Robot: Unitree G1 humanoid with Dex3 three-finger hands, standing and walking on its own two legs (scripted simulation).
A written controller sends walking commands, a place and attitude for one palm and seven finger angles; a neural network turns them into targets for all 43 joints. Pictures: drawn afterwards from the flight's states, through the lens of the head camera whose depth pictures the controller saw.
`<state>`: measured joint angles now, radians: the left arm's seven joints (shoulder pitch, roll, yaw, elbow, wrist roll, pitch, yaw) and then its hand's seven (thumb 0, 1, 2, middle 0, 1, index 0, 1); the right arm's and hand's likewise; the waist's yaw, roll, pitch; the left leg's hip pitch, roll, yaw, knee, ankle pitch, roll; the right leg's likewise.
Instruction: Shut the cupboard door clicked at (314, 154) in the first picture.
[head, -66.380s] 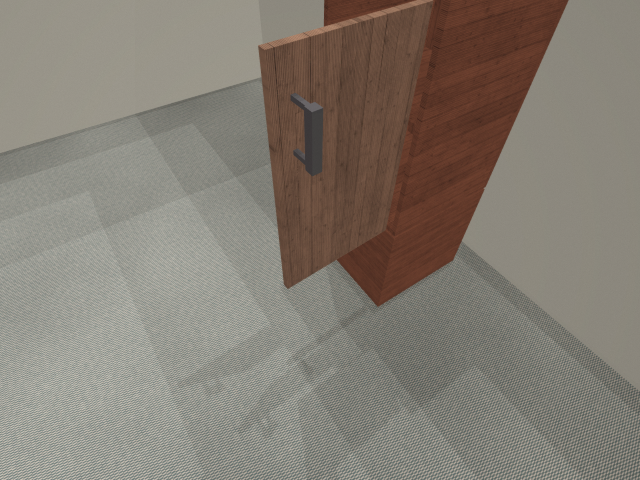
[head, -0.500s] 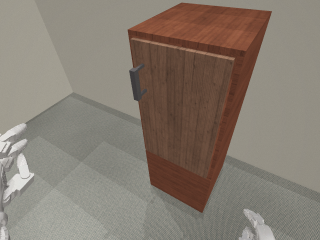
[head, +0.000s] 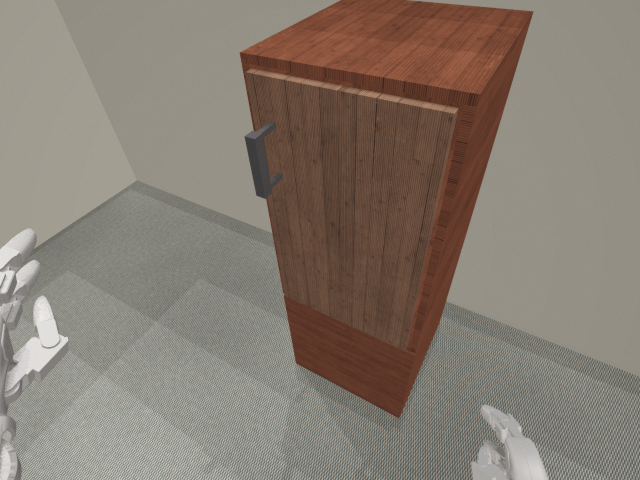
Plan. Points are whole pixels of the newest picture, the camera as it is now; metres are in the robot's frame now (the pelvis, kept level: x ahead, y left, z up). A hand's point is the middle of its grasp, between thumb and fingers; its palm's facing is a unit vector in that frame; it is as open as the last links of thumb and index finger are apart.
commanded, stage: step back with the hand held close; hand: left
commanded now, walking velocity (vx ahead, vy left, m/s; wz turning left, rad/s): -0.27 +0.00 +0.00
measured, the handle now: (266, 160) +0.60 +0.16 +0.11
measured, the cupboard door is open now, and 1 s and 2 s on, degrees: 0 0 0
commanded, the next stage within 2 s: stop stepping back and stand still in 1.08 s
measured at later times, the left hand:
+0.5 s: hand (3, 397) +0.14 +0.29 +0.16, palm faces +0.40 -0.79 -0.47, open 7.4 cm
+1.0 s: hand out of the picture +0.04 +0.31 +0.18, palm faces +0.49 -0.76 -0.42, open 7.4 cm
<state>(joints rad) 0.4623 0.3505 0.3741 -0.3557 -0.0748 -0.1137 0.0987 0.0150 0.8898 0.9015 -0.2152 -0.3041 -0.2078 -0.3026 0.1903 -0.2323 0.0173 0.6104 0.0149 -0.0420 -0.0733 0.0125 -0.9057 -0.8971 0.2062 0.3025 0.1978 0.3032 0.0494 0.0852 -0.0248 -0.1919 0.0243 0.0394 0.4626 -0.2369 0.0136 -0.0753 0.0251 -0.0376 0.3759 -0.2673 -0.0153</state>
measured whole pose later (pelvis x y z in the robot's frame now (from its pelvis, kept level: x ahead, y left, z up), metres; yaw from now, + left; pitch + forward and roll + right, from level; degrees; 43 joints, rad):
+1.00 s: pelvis -0.16 +0.04 -0.02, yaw +4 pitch +0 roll -6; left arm 0.47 0.48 0.47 -0.52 -0.06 -0.28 0.16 0.01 0.89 0.90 -0.22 -0.30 -0.21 -0.30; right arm 0.21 -0.19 -0.02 0.62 -0.01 -0.11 -0.07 0.01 -0.91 -0.90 0.21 0.30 0.20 0.30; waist -0.03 0.04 0.01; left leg -0.53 0.06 0.04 0.53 -0.04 0.07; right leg -0.38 0.10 -0.01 0.87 -0.47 0.00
